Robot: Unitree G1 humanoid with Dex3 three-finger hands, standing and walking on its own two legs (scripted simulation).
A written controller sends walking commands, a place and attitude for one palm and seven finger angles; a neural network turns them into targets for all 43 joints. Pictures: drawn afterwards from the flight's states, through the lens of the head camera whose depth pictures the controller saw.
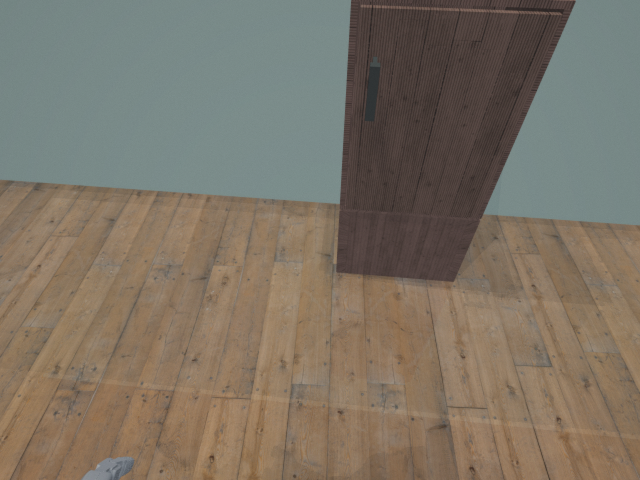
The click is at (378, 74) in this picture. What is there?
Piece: cupboard door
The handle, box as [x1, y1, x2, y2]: [365, 57, 379, 120]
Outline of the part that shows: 376,57 373,57 373,61 370,62 365,120 373,120 379,74 379,63 376,62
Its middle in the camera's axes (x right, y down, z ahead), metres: +0.12 -0.36 +0.94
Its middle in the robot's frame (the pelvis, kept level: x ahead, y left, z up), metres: +0.96 -0.08 +0.03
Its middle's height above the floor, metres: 0.80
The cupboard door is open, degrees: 0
